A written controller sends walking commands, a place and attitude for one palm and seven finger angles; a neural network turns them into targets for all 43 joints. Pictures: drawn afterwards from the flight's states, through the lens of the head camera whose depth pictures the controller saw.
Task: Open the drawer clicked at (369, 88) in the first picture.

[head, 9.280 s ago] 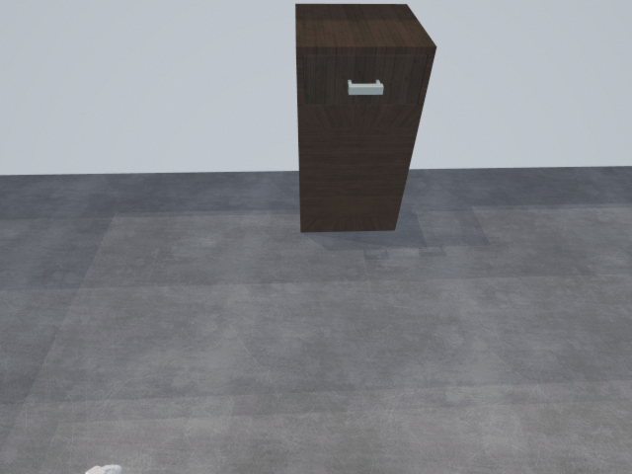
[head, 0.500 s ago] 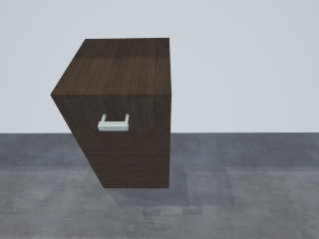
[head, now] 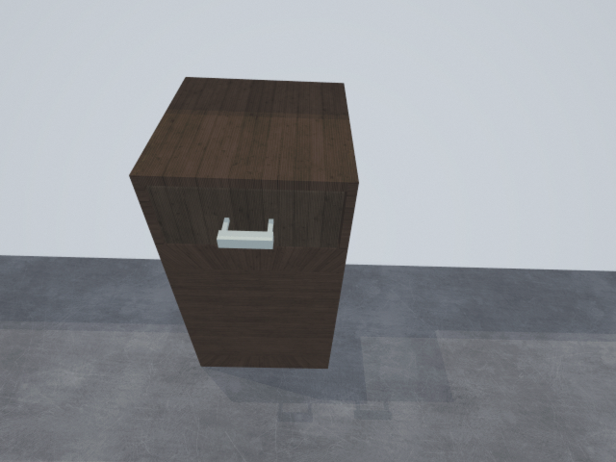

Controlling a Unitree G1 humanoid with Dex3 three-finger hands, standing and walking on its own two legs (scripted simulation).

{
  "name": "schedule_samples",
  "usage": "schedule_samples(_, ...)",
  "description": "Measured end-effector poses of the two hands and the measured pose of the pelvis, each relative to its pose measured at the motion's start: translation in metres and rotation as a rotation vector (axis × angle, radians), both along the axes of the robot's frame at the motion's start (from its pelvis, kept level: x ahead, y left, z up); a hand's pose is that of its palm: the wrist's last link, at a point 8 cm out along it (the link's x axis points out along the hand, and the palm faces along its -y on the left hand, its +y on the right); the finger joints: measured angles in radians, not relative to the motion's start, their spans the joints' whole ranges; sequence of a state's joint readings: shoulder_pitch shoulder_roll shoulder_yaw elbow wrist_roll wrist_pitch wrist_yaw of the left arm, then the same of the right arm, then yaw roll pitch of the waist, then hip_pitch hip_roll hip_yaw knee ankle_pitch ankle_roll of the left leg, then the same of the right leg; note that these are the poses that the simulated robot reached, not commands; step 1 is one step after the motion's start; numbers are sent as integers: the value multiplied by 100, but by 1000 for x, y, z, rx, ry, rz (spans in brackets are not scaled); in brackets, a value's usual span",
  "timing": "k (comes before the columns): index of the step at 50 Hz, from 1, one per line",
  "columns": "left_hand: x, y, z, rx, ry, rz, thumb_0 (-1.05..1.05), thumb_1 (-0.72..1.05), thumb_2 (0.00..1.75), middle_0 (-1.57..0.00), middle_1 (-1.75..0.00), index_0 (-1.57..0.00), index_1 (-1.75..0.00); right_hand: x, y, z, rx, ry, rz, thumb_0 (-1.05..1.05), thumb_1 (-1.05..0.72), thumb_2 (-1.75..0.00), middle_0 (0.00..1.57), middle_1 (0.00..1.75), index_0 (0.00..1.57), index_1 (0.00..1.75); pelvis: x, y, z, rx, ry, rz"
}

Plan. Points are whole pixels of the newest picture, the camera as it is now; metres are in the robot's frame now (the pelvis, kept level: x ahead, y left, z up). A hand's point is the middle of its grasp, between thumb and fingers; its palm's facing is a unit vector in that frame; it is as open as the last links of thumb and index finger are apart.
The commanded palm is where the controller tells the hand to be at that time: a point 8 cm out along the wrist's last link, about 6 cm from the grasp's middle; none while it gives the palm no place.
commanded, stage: look again from close up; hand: left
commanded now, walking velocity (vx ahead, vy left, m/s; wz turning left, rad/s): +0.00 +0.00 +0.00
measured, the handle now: (247, 231) +0.56 +0.16 -0.07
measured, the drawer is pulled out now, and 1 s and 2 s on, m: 0.00 0.00 0.00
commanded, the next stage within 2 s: raise the hand with hooked fingers in 0.06 s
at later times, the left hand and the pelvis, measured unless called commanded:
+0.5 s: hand (159, 424) +0.18 +0.21 -0.05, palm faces +0.02 -0.25 -0.97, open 8.2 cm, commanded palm +0.13 +0.23 -0.02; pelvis -0.02 +0.02 -0.03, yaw -2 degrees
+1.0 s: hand (152, 378) +0.23 +0.22 -0.01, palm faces -0.01 -0.11 -0.99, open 11.1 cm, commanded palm +0.20 +0.23 +0.04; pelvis +0.02 -0.01 -0.03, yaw +1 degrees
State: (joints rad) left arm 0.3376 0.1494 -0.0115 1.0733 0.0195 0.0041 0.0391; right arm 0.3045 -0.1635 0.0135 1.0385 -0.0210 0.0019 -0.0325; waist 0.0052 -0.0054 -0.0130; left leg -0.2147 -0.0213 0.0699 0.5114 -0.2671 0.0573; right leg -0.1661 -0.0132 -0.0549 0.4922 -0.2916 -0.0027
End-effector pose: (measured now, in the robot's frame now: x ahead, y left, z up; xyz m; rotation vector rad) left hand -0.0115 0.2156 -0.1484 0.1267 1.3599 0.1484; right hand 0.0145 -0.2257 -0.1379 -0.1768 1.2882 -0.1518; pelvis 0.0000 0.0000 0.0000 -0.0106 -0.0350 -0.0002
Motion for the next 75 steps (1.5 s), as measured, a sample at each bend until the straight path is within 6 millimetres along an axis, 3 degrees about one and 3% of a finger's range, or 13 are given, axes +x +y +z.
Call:
schedule_samples(9,-7,23,5,24,18,-19,0,91,90,-20,-30,-19,-29,-36,26,-3,38,84,-16,0,-92,-90,20,30,20,30,-7,16,2,3,16,-2)
schedule_samples(12,40,31,40,148,-226,-175,1,90,90,-21,-30,-20,-30,-27,23,3,5,-59,-22,1,-93,-90,21,30,20,30,-11,19,-1,14,30,-15)
schedule_samples(17,139,30,125,542,-717,-494,2,85,88,-21,-34,-20,-33,24,4,6,-34,-358,15,2,-93,-90,21,30,20,30,-22,20,-15,41,78,18)
schedule_samples(21,179,19,164,896,-917,-740,1,79,85,-21,-38,-20,-37,83,-10,15,-40,-509,69,2,-92,-90,21,30,20,30,-26,20,-27,37,124,-17)
schedule_samples(24,176,6,160,1010,-940,-856,1,73,82,-21,-42,-20,-41,127,-14,31,-30,-587,98,2,-92,-90,20,30,20,30,-25,17,-33,43,141,-40)
schedule_samples(28,150,-2,136,1053,-869,-923,0,63,78,-22,-47,-22,-47,179,-8,52,-28,-633,196,1,-92,-90,20,30,20,30,-22,10,-38,43,156,-27)
schedule_samples(32,134,9,127,1126,-815,-924,0,53,74,-24,-53,-24,-53,220,7,60,-34,-653,316,1,-91,-90,20,30,19,30,-18,0,-45,27,178,8)
schedule_samples(36,147,23,142,1209,-832,-878,0,43,70,-26,-59,-25,-59,245,26,56,-3,-669,378,1,-91,-90,20,30,20,30,-14,-7,-50,8,177,41)
schedule_samples(40,175,27,164,1232,-839,-838,0,34,66,-27,-65,-26,-65,245,42,47,66,-639,367,1,-91,-90,20,30,20,30,-6,-10,-46,4,166,50)
schedule_samples(45,204,17,180,1167,-831,-882,0,23,61,-27,-73,-26,-73,221,45,32,124,-537,315,1,-91,-90,21,30,20,30,7,-13,-33,17,161,31)
schedule_samples(56,230,19,202,1183,-876,-943,0,-2,50,-29,-89,-28,-89,175,-12,7,26,-323,192,1,-91,-90,21,30,20,30,24,-13,-23,26,178,16)
schedule_samples(64,259,22,222,1205,-903,-906,0,-21,43,-30,-101,-30,-101,187,-30,20,-21,-360,135,1,-91,-90,20,30,20,30,27,-8,-18,27,157,17)
schedule_samples(75,289,23,255,1211,-916,-933,0,-43,33,-32,-116,-31,-115,217,7,45,51,-471,171,1,-91,-90,20,30,20,30,26,-4,-8,23,103,22)
